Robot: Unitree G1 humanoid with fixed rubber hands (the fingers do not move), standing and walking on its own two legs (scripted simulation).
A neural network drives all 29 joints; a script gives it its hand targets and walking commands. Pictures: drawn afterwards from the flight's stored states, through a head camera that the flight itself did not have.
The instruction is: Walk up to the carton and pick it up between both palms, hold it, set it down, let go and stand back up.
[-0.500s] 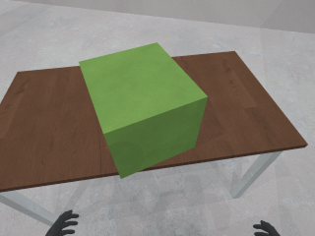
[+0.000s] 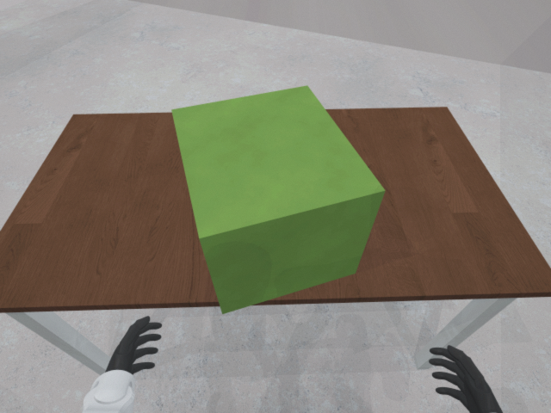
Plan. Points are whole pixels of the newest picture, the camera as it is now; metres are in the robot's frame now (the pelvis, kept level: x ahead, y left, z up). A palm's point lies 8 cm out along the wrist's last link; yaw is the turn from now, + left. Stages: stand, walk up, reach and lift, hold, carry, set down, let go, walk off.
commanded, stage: reach and lift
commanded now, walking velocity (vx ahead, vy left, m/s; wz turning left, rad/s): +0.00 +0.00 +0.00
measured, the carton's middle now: (266, 194) +0.50 +0.02 -0.01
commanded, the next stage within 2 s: none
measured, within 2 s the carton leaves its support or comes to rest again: neither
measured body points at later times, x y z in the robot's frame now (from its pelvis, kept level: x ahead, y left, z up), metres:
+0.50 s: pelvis +0.02 +0.01 +0.00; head +0.02 +0.02 +0.45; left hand +0.20 +0.21 -0.05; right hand +0.19 -0.29 -0.05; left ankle -0.03 +0.15 -0.74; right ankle +0.02 -0.10 -0.74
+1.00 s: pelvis +0.02 +0.00 -0.01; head +0.02 +0.00 +0.44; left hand +0.22 +0.19 -0.02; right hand +0.22 -0.32 -0.02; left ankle -0.03 +0.15 -0.74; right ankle +0.02 -0.10 -0.74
